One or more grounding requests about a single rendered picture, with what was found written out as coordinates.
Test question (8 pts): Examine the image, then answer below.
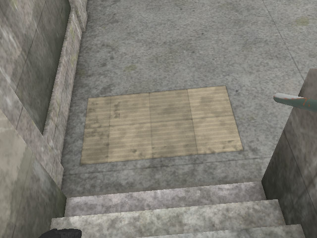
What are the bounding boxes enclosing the stairs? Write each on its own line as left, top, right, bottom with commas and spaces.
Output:
50, 181, 305, 238

